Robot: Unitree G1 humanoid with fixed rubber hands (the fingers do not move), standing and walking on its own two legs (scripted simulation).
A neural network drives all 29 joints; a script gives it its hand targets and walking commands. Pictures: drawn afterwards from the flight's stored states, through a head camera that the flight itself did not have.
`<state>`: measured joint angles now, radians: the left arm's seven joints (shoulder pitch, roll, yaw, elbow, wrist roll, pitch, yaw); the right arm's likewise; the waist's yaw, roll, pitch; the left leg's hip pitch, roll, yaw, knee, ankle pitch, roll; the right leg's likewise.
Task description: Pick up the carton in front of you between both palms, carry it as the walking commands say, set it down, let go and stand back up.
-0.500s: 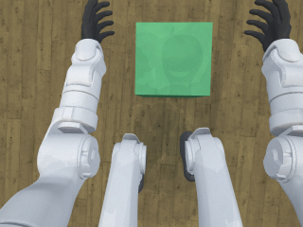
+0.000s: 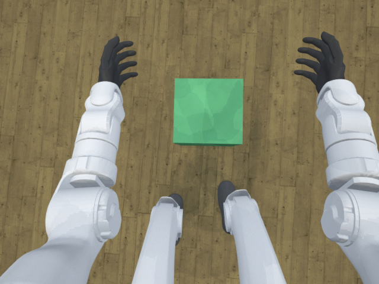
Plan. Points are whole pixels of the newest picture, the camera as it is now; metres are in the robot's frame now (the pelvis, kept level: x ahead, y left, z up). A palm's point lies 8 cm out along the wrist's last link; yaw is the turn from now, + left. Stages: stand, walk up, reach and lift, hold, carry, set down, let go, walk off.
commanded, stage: let go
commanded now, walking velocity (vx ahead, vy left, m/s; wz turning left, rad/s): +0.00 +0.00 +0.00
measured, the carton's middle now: (207, 117) +0.48 -0.04 -0.50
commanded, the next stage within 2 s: stand in 1.26 s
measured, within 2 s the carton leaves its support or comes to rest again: neither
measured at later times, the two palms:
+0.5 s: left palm (55, 142) +0.38 +0.20 +0.00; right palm out of the picture +0.35 -0.24 +0.01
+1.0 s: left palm out of the picture +0.27 +0.25 +0.09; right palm out of the picture +0.24 -0.21 +0.08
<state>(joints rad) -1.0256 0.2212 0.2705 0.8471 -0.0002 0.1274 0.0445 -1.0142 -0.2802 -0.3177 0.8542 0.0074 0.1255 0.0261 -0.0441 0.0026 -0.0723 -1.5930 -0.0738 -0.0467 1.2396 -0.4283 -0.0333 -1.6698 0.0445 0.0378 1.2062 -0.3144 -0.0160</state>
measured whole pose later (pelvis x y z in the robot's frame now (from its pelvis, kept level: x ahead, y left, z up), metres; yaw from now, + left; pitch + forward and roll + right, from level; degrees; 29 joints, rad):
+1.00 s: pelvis +0.10 +0.03 +0.15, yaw -2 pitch -1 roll -1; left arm 0.24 0.21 0.03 0.45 -0.02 0.08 -0.05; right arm 0.25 -0.21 -0.04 0.44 -0.01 0.09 0.08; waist -0.01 0.02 0.03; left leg -0.10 -0.05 -0.06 0.44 -0.31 0.04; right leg -0.17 0.03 0.06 0.42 -0.22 0.01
